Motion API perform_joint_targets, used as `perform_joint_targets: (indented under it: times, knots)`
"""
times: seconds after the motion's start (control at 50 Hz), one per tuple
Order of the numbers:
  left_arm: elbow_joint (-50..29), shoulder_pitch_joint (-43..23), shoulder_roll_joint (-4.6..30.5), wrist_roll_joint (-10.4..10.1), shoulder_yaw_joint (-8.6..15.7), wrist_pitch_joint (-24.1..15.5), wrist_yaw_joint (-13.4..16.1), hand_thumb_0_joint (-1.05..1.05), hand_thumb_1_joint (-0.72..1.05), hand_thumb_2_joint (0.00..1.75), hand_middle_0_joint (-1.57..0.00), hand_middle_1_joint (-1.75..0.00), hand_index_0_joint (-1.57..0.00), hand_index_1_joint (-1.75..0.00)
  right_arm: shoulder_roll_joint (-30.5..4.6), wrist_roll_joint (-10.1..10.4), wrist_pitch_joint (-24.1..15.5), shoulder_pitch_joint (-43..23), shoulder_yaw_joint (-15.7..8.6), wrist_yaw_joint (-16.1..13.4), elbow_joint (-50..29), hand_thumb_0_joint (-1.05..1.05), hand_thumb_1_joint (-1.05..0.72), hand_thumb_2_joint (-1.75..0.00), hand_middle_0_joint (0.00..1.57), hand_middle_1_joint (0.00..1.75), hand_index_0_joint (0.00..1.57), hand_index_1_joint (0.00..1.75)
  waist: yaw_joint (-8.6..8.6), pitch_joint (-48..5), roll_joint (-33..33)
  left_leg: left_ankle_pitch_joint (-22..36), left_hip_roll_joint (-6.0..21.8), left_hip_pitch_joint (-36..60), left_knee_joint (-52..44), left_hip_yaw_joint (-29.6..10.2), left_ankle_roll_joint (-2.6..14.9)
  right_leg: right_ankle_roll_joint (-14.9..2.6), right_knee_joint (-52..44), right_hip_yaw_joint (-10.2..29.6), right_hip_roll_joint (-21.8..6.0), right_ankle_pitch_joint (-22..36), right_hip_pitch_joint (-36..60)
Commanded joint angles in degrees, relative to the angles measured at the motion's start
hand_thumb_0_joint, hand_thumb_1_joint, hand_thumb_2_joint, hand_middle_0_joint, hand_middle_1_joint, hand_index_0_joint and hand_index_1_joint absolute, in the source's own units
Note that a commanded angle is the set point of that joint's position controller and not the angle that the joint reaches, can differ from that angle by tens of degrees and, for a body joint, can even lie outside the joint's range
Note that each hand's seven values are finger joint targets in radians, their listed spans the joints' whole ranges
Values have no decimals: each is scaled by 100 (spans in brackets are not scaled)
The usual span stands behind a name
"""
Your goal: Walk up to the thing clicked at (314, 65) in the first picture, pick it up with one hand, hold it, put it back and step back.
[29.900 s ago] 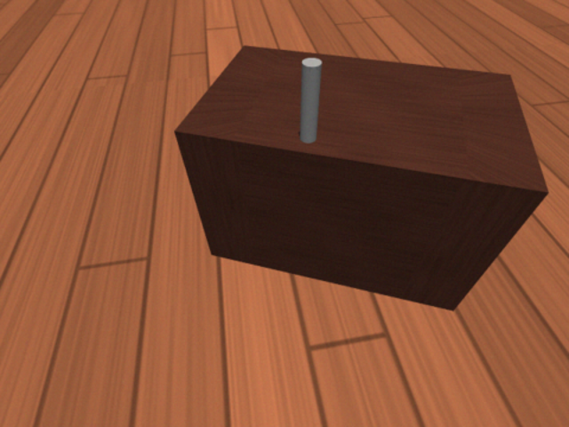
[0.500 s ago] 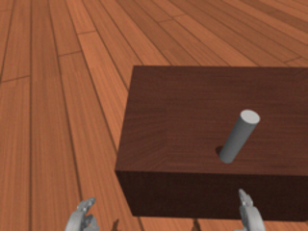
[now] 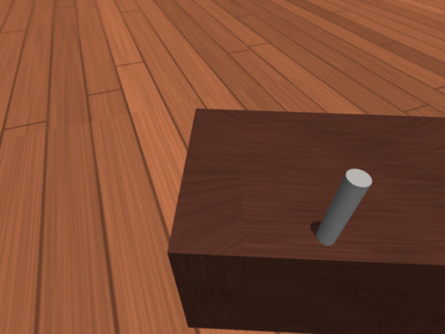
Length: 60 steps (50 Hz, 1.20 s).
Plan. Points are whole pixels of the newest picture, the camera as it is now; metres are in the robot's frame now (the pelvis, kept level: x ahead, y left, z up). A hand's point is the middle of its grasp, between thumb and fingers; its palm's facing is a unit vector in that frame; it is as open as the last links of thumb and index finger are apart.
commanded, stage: home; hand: right
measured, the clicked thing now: (340, 211) +0.39 -0.23 -0.02
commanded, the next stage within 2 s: stand in 1.58 s
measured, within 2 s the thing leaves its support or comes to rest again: neither
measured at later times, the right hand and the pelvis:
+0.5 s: hand out of the picture +0.05 -0.25 -0.15, palm faces -0.06 +0.93 -0.35, open 17.3 cm; pelvis -0.01 +0.01 +0.00, yaw +0 degrees
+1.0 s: hand out of the picture +0.08 -0.24 -0.15, palm faces -0.04 +0.93 -0.36, open 17.3 cm; pelvis +0.00 +0.01 +0.00, yaw +0 degrees
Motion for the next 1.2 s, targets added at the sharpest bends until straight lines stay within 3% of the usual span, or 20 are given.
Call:
perform_joint_targets:
  times: [0.0, 0.02, 0.04, 0.06, 0.16, 0.2, 0.22, 0.32, 0.56, 0.66, 0.78, 0.82, 0.94, 1.0, 1.04, 1.1, 1.16, 1.18]
  knots:
    - [-259, -313, 1096, -30, 198, -149, 76, 0, 90, 90, -20, -30, -20, -30, -1148, 4, -171, -459, -222, -74, -241, 0, 52, -7, 6, 6, 6, 6, 14, -192, 104, 782, 412, 440, -438, -417, 333, -269, -591, 402, -495, 794, -415]
    - [-218, -313, 1102, -36, 189, -155, 84, 0, 90, 90, -20, -30, -20, -30, -1148, 15, -165, -469, -215, -76, -206, 0, 52, -7, 6, 6, 6, 6, 1, -234, 68, 933, 416, 545, -393, -417, 333, -272, -598, 417, -515, 929, -436]
    - [-168, -349, 1102, -33, 179, -145, 91, 0, 90, 90, -20, -30, -20, -30, -1147, 11, -148, -433, -206, -72, -157, 0, 53, -7, 5, 6, 5, 6, -28, -52, 49, 679, 392, 363, -471, -429, 305, -256, -667, 413, -506, 680, -483]
    - [-135, -388, 1105, -38, 186, -125, 82, 0, 90, 90, -20, -30, -20, -30, -1161, -3, -130, -382, -196, -74, -110, 0, 54, -6, 5, 5, 5, 5, -47, 130, 140, 73, 369, 158, -650, -450, 305, -250, -711, 420, -470, 249, -535]
    - [27, -227, 1080, -22, 193, -92, 58, 0, 90, 90, -20, -30, -20, -30, -1263, -15, -106, -463, -233, -65, -31, 0, 52, -7, 6, 6, 6, 6, -1, 333, 290, -1051, 443, -74, -995, -704, 336, -256, -692, 349, -384, -223, -731]
    - [50, -230, 1065, -26, 191, -114, 52, 0, 90, 90, -20, -30, -20, -30, -1224, -1, -129, -464, -242, -61, -18, 0, 51, -8, 6, 6, 6, 6, 0, 34, 173, -605, 453, 168, -912, -672, 344, -289, -664, 387, -448, 119, -584]
    - [66, -232, 1039, -34, 191, -117, 50, 0, 90, 90, -20, -30, -20, -30, -1233, -7, -129, -445, -238, -55, 0, 0, 53, -7, 6, 6, 6, 6, -4, 158, 268, -755, 425, -5, -975, -686, 331, -265, -679, 372, -428, 1, -602]
    - [96, -281, 1066, -46, 213, -154, 80, 0, 90, 90, -20, -30, -20, -30, -1142, 4, -121, -423, -266, -48, 31, 0, 53, -7, 6, 6, 6, 6, -40, 19, 56, -169, 386, 258, -706, -555, 340, -266, -804, 478, -538, 197, -595]
    - [138, -319, 1023, -62, 218, -136, 106, 0, 90, 90, -20, -30, -20, -30, -1096, 30, -104, -474, -267, -60, 60, 0, 53, -7, 5, 6, 5, 6, -29, 9, 77, 72, 388, 285, -732, -546, 330, -252, -770, 440, -565, 372, -514]
    - [139, -336, 998, -63, 210, -149, 108, 0, 90, 90, -20, -30, -20, -30, -1088, 38, -136, -494, -257, -67, 69, 0, 54, -6, 5, 6, 5, 6, -12, -150, 118, 745, 437, 444, -629, -522, 344, -218, -695, 401, -589, 837, -338]
    - [142, -406, 1012, -63, 220, -122, 113, 0, 90, 90, -20, -30, -20, -30, -1100, 37, -114, -551, -284, -77, 94, 0, 53, -7, 5, 6, 5, 6, -24, -30, 119, 425, 402, 412, -718, -518, 306, -229, -750, 383, -578, 612, -432]
    - [140, -391, 993, -67, 207, -132, 109, 0, 90, 90, -20, -30, -20, -30, -1102, 40, -122, -610, -288, -68, 84, 0, 53, -6, 5, 6, 5, 6, -11, -126, 131, 742, 425, 521, -642, -505, 314, -227, -740, 370, -592, 776, -403]
    - [125, -452, 983, -77, 213, -131, 114, 0, 90, 90, -20, -30, -20, -30, -1081, 39, -122, -619, -304, -76, 107, 0, 53, -6, 5, 6, 5, 6, -20, -180, 90, 947, 432, 539, -634, -474, 315, -221, -722, 364, -613, 948, -292]
    - [124, -469, 964, -66, 219, -125, 116, 0, 90, 90, -20, -30, -20, -30, -1089, 36, -126, -604, -317, -76, 106, 0, 52, -7, 6, 6, 6, 6, -25, -107, 142, 644, 422, 435, -725, -508, 309, -210, -754, 346, -603, 763, -299]
    - [133, -462, 969, -74, 225, -126, 112, 0, 90, 90, -20, -30, -20, -30, -1096, 34, -122, -631, -318, -73, 111, 0, 52, -7, 6, 6, 6, 6, 2, -165, 149, 730, 444, 498, -720, -514, 320, -217, -729, 351, -616, 804, -244]
    - [105, -473, 981, -73, 234, -142, 119, 0, 90, 90, -20, -30, -20, -30, -1098, 38, -147, -603, -321, -82, 109, 0, 53, -6, 5, 6, 5, 6, 5, -360, 130, 1411, 459, 639, -617, -466, 311, -187, -668, 328, -634, 1270, -114]
    - [142, -472, 964, -80, 218, -135, 127, 0, 90, 90, -20, -30, -20, -30, -1074, 45, -130, -620, -320, -84, 137, 0, 53, -7, 5, 6, 5, 6, -9, -246, 65, 1216, 446, 634, -604, -460, 317, -191, -724, 333, -648, 1127, -196]
    - [115, -500, 977, -79, 224, -146, 129, 0, 90, 90, -20, -30, -20, -30, -1076, 46, -128, -591, -330, -81, 133, 0, 52, -7, 6, 6, 6, 6, -30, -335, 64, 1410, 459, 688, -548, -450, 322, -195, -711, 335, -668, 1326, -148]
